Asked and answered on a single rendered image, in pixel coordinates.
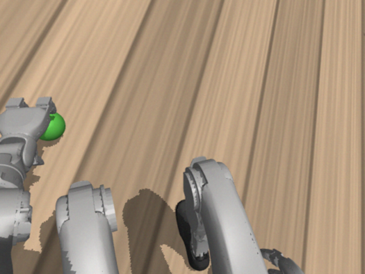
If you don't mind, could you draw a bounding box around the right robot hand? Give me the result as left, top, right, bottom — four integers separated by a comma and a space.
260, 249, 305, 274

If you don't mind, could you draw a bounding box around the ball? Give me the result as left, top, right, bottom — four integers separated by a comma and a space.
40, 113, 66, 141

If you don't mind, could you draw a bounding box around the left robot arm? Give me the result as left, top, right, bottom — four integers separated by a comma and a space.
0, 133, 37, 274

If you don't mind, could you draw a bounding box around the left robot hand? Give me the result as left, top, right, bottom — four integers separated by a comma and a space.
0, 96, 56, 166

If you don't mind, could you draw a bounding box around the right robot foot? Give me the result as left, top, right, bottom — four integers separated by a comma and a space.
176, 200, 210, 271

